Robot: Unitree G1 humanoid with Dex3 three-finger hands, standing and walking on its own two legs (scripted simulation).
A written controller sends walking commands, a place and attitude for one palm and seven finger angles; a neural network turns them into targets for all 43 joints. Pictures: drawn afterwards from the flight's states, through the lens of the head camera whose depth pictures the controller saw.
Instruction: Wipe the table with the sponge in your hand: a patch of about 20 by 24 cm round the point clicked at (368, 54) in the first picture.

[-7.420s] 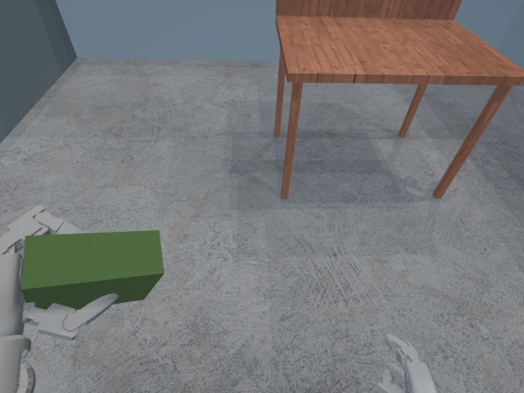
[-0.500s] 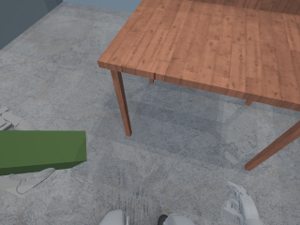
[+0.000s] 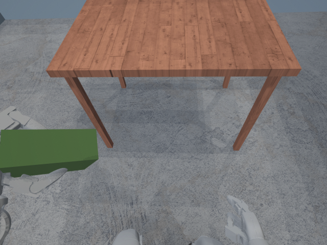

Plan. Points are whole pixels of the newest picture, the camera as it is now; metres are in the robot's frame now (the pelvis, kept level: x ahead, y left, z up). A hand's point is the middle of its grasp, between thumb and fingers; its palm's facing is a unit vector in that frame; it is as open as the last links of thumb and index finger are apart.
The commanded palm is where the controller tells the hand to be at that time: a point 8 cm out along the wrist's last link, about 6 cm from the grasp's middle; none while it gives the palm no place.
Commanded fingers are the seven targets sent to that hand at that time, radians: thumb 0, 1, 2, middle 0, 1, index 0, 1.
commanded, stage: turn to face it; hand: left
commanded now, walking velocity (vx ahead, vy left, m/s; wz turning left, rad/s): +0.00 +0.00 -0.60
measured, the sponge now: (65, 152) +0.25 +0.20 +0.15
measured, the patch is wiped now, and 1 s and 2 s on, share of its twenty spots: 0.00 0.00 0.00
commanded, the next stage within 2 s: take the last steps up to it in 0.66 s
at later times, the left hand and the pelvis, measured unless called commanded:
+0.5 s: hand (61, 177) +0.20 +0.17 +0.18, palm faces +0.19 -0.87 -0.45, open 9.8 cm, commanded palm +0.16 +0.21 +0.20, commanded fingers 0.00 0.10 1.30 -1.20 -1.60 -1.20 -1.60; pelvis -0.07 -0.02 +0.01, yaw -14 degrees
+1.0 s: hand (86, 206) +0.16 +0.12 +0.19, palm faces +0.06 -0.88 -0.48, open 9.8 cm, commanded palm +0.12 +0.17 +0.20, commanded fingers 0.00 0.10 1.30 -1.20 -1.60 -1.20 -1.60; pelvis -0.12 -0.03 +0.01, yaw -20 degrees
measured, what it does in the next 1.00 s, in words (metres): walks backwards, turning right: left foot, then right foot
